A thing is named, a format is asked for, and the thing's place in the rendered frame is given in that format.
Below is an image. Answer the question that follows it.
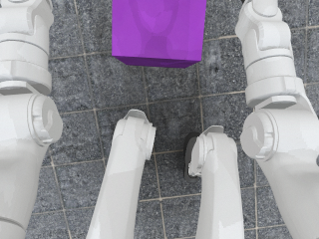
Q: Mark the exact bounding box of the robot left shin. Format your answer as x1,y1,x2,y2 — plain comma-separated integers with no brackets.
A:
112,110,150,144

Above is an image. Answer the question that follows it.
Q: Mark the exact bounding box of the robot right forearm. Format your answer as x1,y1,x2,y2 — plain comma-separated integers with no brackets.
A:
234,0,319,120

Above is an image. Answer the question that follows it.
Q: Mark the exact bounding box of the robot right foot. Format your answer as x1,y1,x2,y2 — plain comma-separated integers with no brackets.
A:
183,131,200,184

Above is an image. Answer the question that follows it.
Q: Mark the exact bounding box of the robot left upper arm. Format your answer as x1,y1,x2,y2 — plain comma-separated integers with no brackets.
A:
0,93,63,239

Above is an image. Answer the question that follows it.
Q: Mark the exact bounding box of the carton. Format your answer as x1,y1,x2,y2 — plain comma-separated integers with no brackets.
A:
112,0,206,69

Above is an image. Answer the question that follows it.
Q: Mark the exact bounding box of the robot right upper arm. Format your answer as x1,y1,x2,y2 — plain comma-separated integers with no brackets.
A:
239,109,319,239

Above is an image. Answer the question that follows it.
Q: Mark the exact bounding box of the robot left forearm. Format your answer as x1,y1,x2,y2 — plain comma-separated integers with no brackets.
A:
0,0,54,96

